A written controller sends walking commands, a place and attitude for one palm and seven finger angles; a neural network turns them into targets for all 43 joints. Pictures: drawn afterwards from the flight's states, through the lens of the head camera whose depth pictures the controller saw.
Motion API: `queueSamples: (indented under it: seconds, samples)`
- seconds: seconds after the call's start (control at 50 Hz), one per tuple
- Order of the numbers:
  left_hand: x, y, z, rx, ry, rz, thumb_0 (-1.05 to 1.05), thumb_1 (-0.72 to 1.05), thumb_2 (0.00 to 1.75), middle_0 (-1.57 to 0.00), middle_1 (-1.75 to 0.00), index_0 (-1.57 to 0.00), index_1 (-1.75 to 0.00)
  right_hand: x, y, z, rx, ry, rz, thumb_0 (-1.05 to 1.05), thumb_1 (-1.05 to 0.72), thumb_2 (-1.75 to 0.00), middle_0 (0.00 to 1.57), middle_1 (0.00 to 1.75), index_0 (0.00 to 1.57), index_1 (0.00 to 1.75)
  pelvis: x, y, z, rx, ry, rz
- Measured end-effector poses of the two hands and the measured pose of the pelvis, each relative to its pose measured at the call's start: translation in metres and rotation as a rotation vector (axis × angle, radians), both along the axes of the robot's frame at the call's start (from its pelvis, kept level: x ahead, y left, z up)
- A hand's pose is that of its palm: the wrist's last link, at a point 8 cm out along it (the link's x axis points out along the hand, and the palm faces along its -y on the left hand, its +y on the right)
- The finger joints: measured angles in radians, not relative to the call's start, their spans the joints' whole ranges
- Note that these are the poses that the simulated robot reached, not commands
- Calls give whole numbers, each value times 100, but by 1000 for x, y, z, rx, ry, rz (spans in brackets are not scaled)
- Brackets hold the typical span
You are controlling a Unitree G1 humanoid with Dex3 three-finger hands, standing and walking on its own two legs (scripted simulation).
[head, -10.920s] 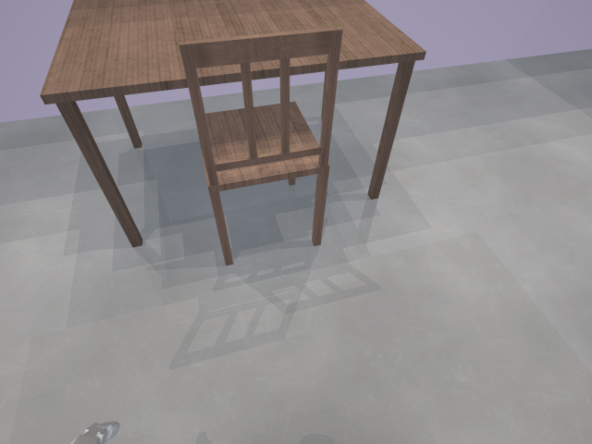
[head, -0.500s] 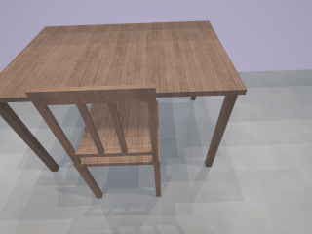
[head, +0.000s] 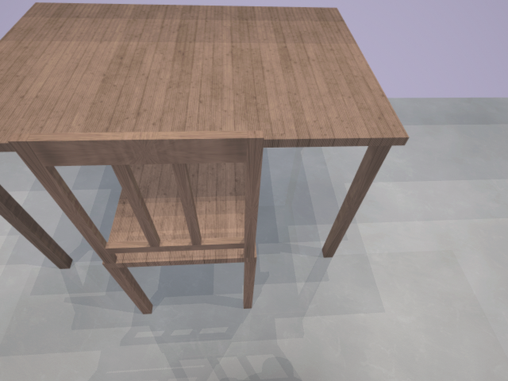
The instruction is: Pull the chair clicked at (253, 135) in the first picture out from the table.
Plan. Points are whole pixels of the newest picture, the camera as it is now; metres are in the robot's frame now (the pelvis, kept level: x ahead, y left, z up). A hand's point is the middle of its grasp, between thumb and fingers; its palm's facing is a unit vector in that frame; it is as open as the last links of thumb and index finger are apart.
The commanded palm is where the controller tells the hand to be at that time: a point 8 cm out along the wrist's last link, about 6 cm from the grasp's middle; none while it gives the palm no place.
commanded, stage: look again from close up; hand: left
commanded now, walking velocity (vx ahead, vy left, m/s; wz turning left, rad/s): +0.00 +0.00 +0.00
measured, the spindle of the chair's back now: (140, 209) +0.45 +0.26 -0.08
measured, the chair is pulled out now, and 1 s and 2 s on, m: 0.00 0.00 0.00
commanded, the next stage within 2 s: shuffle to correct the standing spot in 0.66 s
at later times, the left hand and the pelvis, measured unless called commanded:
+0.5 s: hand out of the picture +0.02 +0.23 -0.17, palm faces +0.00 -0.98 -0.20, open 7.4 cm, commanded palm none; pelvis +0.01 +0.05 +0.01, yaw -1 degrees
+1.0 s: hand out of the picture -0.02 +0.18 -0.17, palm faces +0.02 -0.98 -0.18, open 7.4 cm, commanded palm none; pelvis +0.01 +0.01 +0.01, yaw +1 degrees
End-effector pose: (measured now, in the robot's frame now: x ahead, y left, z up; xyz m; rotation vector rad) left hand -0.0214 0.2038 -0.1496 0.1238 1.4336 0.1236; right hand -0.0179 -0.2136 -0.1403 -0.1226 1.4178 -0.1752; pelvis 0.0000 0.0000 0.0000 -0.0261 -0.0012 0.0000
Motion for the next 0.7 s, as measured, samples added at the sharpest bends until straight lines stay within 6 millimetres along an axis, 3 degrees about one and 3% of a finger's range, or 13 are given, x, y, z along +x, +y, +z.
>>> queueSamples:
  seconds: [0.14,0.3,0.46,0.7]
  samples:
    - [43,49,1,55,-129,2,0,91,90,-20,-30,-20,-30,33,14,1,-38,-85,44,3,-94,-90,20,30,20,30,4,26,-3,18,-16,-6]
    - [52,75,9,64,-124,-27,0,91,90,-20,-30,-19,-30,57,28,9,-41,-143,54,2,-94,-90,20,30,20,30,9,45,3,18,5,-17]
    - [38,76,7,47,-60,-23,0,91,90,-20,-30,-19,-30,56,32,14,-49,-118,58,1,-93,-90,20,30,20,30,12,50,6,22,8,-21]
    - [15,61,8,30,-10,-9,0,91,90,-20,-30,-19,-30,38,28,12,-32,-67,47,1,-92,-90,20,30,20,30,9,43,8,28,-9,-16]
